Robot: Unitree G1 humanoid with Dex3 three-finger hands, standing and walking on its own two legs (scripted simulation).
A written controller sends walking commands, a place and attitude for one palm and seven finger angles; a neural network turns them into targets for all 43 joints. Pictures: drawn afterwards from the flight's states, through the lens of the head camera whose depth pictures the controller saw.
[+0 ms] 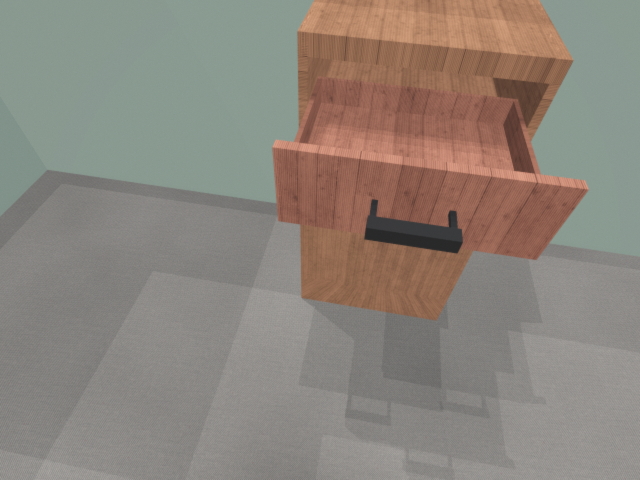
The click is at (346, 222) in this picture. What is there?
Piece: drawer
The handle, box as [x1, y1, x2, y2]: [364, 199, 462, 253]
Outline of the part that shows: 372,199 370,215 368,215 364,238 365,239 457,253 462,242 461,229 457,228 455,211 450,210 448,214 449,226 444,227 376,217 375,215 377,200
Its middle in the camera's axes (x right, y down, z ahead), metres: +0.14 -0.02 +0.59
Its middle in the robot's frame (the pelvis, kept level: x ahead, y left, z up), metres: +0.47 -0.11 +0.05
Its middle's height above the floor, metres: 0.81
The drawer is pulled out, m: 0.29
